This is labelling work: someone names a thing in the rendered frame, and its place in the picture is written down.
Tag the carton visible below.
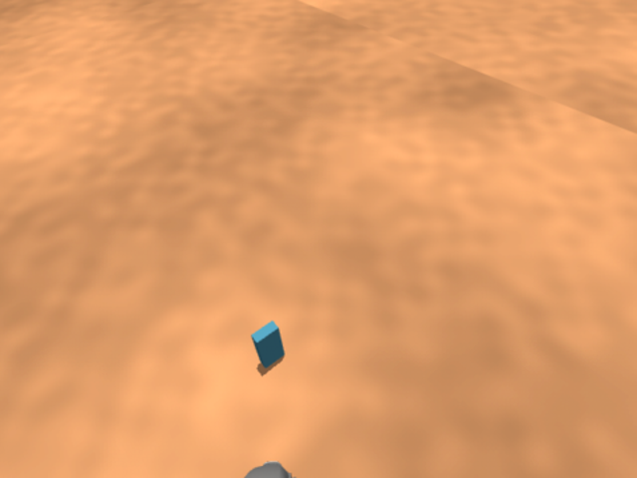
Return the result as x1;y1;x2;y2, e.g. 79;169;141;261
251;321;285;368

